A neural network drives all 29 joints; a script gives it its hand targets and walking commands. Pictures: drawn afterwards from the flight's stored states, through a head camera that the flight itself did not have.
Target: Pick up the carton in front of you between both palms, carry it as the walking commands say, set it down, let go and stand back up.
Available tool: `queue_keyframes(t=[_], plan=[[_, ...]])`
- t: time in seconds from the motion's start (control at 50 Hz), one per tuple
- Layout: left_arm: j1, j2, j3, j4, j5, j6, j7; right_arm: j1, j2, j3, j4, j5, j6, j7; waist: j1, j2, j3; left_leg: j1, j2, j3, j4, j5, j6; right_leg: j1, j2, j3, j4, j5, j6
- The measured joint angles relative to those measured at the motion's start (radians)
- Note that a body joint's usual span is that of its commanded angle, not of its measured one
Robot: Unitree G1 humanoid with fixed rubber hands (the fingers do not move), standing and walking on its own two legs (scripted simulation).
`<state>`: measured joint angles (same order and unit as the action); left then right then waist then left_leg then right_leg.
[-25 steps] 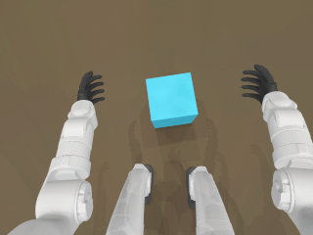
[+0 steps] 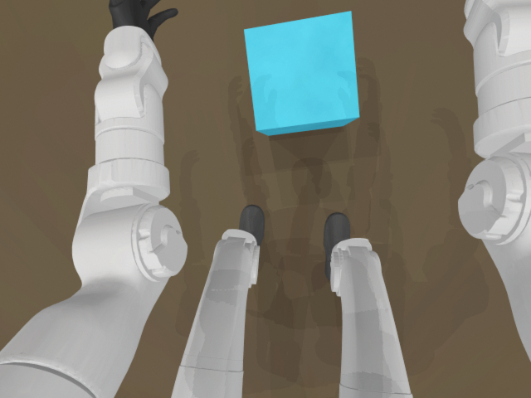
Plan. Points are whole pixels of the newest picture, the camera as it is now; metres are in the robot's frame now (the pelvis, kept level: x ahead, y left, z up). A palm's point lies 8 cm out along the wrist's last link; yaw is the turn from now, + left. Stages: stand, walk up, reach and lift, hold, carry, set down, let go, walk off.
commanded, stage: reach and lift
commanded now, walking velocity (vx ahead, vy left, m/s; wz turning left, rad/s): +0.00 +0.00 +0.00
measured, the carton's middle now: (301, 85) +0.54 +0.02 -0.52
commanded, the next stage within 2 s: none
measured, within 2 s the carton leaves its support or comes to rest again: leaves its support in 1.70 s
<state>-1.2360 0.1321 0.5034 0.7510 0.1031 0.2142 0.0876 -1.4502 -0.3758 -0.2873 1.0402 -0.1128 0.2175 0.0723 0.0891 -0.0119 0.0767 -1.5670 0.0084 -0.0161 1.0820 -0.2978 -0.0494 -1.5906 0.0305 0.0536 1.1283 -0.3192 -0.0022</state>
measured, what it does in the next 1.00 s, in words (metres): lowers itself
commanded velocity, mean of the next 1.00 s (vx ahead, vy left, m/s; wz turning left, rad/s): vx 0.00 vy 0.00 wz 0.00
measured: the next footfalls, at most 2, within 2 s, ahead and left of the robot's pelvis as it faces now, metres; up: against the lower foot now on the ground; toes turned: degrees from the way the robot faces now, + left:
none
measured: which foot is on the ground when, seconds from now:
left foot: down 0.00-1.00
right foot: down 0.00-1.00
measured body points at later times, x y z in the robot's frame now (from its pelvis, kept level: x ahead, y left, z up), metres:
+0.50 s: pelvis -0.03 +0.01 -0.20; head +0.35 +0.00 +0.05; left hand +0.52 +0.21 -0.35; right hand +0.58 -0.18 -0.36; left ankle +0.08 +0.15 -0.61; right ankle +0.07 -0.11 -0.61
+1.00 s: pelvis -0.03 +0.01 -0.28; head +0.35 +0.00 -0.06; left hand +0.53 +0.20 -0.45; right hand +0.58 -0.17 -0.46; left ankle +0.08 +0.14 -0.61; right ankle +0.07 -0.11 -0.61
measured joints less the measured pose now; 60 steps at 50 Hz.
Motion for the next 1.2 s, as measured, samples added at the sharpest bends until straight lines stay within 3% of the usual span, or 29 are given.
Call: queue_keyframes(t=[0.08,0.18,0.34,0.4,0.46,0.6,0.72,0.84,0.98,1.12,1.2], plan=[[0.045,-0.006,0.014,0.014,0.009,-0.037,-0.020,0.049,0.047,-0.033,-0.024,-0.032,-0.021,-0.023,-0.007,-0.003,-0.038,-0.070,-0.006,-0.004,0.058,-0.032,-0.003,-0.070,0.001,0.003,0.060,-0.033,0.001],[0.068,-0.006,-0.002,0.072,-0.019,-0.074,-0.012,0.085,0.053,-0.036,0.010,-0.032,-0.054,-0.050,-0.019,-0.004,-0.087,-0.209,-0.021,-0.014,0.204,-0.084,-0.008,-0.202,0.006,0.013,0.203,-0.092,0.010],[-0.016,0.039,-0.112,0.119,-0.110,-0.075,0.035,0.032,-0.053,0.071,0.088,0.110,-0.083,-0.065,-0.026,0.005,-0.035,-0.444,-0.044,-0.009,0.531,-0.183,-0.003,-0.433,0.008,0.024,0.532,-0.194,0.031],[-0.069,0.053,-0.158,0.128,-0.159,-0.063,0.057,0.000,-0.099,0.132,0.078,0.166,-0.084,-0.069,-0.025,0.009,0.028,-0.508,-0.050,-0.003,0.651,-0.207,-0.004,-0.498,0.010,0.030,0.653,-0.210,0.049],[-0.114,0.065,-0.178,0.127,-0.176,-0.053,0.070,-0.045,-0.135,0.184,0.065,0.224,-0.072,-0.076,-0.016,0.018,0.096,-0.558,-0.050,0.000,0.754,-0.224,-0.006,-0.547,0.016,0.031,0.757,-0.234,0.042],[-0.213,0.111,-0.239,0.186,-0.254,-0.049,0.081,-0.173,-0.165,0.265,0.123,0.275,-0.063,-0.098,-0.017,0.036,0.229,-0.629,-0.056,0.005,0.915,-0.237,-0.012,-0.619,0.016,0.032,0.922,-0.251,0.043],[-0.289,0.127,-0.261,0.294,-0.265,-0.080,0.079,-0.230,-0.166,0.291,0.200,0.286,-0.090,-0.100,-0.021,0.042,0.307,-0.661,-0.061,0.000,1.003,-0.247,-0.020,-0.649,0.012,0.025,1.011,-0.265,0.039],[-0.322,0.145,-0.279,0.344,-0.280,-0.114,0.069,-0.243,-0.156,0.303,0.205,0.306,-0.117,-0.108,-0.026,0.043,0.394,-0.652,-0.053,0.000,1.066,-0.265,-0.020,-0.641,0.009,0.017,1.072,-0.280,0.033],[-0.335,0.159,-0.321,0.349,-0.328,-0.122,0.060,-0.242,-0.157,0.320,0.206,0.325,-0.116,-0.114,-0.031,0.036,0.408,-0.649,-0.045,-0.004,1.104,-0.285,-0.021,-0.638,0.006,0.008,1.107,-0.297,0.027],[-0.360,0.154,-0.297,0.374,-0.287,-0.120,0.057,-0.257,-0.146,0.341,0.227,0.345,-0.115,-0.106,-0.024,0.032,0.394,-0.646,-0.037,-0.002,1.100,-0.290,-0.020,-0.642,0.011,0.009,1.101,-0.295,0.025],[-0.349,0.142,-0.293,0.359,-0.275,-0.120,0.055,-0.264,-0.117,0.320,0.226,0.308,-0.118,-0.102,-0.029,0.034,0.394,-0.647,-0.041,0.003,1.091,-0.285,-0.020,-0.643,0.008,0.014,1.097,-0.293,0.025]])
